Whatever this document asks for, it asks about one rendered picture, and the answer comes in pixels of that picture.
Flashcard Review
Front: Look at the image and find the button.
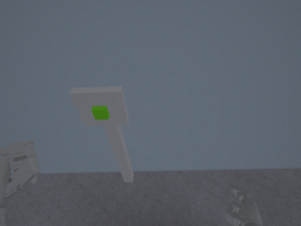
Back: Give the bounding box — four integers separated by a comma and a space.
91, 105, 110, 120

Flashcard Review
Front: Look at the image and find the left robot hand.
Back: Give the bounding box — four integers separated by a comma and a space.
0, 139, 40, 206

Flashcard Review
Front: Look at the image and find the right robot hand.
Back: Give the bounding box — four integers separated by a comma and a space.
225, 185, 262, 226

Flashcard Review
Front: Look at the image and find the panel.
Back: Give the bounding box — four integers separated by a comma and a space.
69, 86, 134, 183

